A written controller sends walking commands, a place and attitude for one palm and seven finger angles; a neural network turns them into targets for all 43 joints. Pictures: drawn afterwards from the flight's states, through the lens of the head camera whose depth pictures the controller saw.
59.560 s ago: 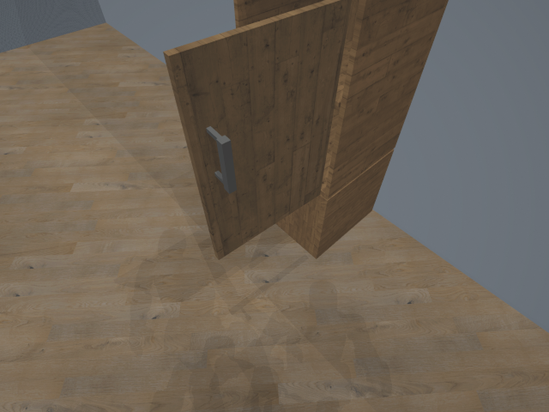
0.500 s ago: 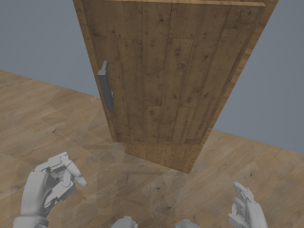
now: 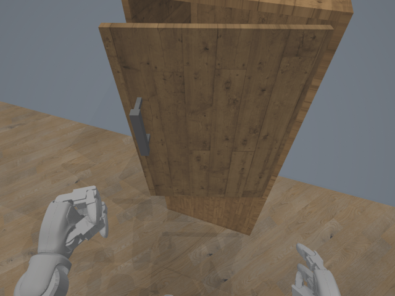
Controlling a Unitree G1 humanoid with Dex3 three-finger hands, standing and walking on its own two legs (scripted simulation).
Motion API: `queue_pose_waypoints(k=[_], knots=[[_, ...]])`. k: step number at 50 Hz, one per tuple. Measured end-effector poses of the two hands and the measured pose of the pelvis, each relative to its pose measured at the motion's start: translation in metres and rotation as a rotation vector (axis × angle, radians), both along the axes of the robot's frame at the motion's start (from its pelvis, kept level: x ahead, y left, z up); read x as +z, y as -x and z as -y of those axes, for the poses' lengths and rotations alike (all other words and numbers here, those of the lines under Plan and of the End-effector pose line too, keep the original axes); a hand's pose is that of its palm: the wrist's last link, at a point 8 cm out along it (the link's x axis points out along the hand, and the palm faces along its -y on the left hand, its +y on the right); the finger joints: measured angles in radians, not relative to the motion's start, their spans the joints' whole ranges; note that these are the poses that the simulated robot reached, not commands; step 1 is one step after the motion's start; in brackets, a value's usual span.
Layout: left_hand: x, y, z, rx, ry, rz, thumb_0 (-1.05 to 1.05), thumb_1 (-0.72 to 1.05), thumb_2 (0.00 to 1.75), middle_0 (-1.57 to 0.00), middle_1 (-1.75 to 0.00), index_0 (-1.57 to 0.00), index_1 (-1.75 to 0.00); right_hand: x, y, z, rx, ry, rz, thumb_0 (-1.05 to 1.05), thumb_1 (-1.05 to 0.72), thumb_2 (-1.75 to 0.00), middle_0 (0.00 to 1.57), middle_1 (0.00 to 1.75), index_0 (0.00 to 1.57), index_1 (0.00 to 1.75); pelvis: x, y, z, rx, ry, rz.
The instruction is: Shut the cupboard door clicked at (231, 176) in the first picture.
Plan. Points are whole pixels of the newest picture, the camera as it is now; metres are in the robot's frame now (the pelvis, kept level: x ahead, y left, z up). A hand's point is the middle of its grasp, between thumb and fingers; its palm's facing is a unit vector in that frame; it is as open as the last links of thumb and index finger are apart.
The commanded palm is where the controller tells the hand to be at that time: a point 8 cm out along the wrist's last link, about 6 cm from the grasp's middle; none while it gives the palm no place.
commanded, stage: raise the hand and make a fist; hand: left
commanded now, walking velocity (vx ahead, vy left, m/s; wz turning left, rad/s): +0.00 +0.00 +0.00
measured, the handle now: (142, 127) +0.46 +0.17 +0.08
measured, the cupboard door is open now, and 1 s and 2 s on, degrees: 18 18 18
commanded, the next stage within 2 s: bring the fist close to the handle in 0.30 s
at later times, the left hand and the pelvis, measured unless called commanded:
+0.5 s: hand (106, 220) +0.23 +0.18 +0.08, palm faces +0.06 -1.00 -0.04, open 3.1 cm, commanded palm +0.22 +0.22 +0.08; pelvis +0.00 -0.01 +0.00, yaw +0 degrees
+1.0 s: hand (135, 187) +0.30 +0.14 +0.08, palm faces +0.03 -1.00 -0.02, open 3.1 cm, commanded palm +0.28 +0.19 +0.08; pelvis -0.01 -0.01 +0.00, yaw +0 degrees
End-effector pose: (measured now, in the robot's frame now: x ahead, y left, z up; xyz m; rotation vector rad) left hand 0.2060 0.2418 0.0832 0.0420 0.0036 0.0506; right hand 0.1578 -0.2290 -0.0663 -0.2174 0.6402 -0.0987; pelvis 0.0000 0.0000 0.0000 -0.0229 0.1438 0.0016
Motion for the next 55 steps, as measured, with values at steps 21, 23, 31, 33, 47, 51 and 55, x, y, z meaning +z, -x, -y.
queue_pose_waypoints(k=[21, 23, 31, 33, 47, 51, 55], knots=[[-0.004, 0.001, 0.007, 0.009, 0.001, -0.012, 0.02, 0.90, 0.90, -1.30, -1.50, -1.30, -1.50, 0.000, -0.003, 0.009, -0.004, 0.001, -0.005, 0.01, -0.90, -0.90, 0.21, 0.30, 0.20, 0.30, 0.002, -0.001, 0.006, -0.002, -0.008, 0.002], [-0.004, 0.001, 0.008, 0.010, 0.001, -0.008, 0.02, 0.90, 0.90, -1.30, -1.50, -1.30, -1.50, 0.000, -0.004, 0.008, 0.000, -0.002, -0.002, 0.01, -0.90, -0.90, 0.21, 0.30, 0.20, 0.30, 0.002, -0.001, 0.006, 0.000, -0.008, 0.002], [-0.003, -0.020, 0.025, -0.019, 0.014, 0.020, 0.02, 0.90, 0.90, -1.30, -1.50, -1.30, -1.50, -0.005, -0.003, 0.006, 0.009, -0.008, -0.010, 0.01, -0.90, -0.90, 0.21, 0.30, 0.20, 0.30, 0.000, 0.002, 0.007, 0.004, -0.010, 0.001], [-0.003, -0.026, 0.030, -0.028, 0.015, 0.018, 0.02, 0.90, 0.90, -1.30, -1.50, -1.30, -1.50, -0.006, -0.001, 0.007, 0.003, -0.012, -0.015, 0.01, -0.90, -0.90, 0.21, 0.30, 0.20, 0.30, 0.000, 0.003, 0.007, 0.001, -0.013, 0.002], [-0.001, -0.062, 0.037, -0.011, 0.017, 0.025, 0.02, 0.90, 0.90, -1.30, -1.50, -1.30, -1.50, -0.010, 0.017, 0.020, -0.033, -0.009, -0.084, 0.01, -0.90, -0.90, 0.21, 0.30, 0.20, 0.30, 0.004, 0.005, 0.010, -0.009, -0.021, 0.006], [-0.002, -0.073, 0.046, -0.024, 0.022, 0.027, 0.02, 0.90, 0.90, -1.30, -1.50, -1.30, -1.50, -0.012, 0.022, 0.023, -0.045, -0.006, -0.103, 0.01, -0.90, -0.90, 0.21, 0.30, 0.20, 0.30, 0.005, 0.005, 0.011, -0.013, -0.023, 0.005], [-0.001, -0.083, 0.053, -0.025, 0.021, 0.031, 0.02, 0.90, 0.90, -1.30, -1.50, -1.30, -1.50, -0.014, 0.027, 0.025, -0.055, -0.010, -0.120, 0.01, -0.90, -0.90, 0.21, 0.30, 0.20, 0.30, 0.006, 0.006, 0.011, -0.017, -0.026, 0.004]])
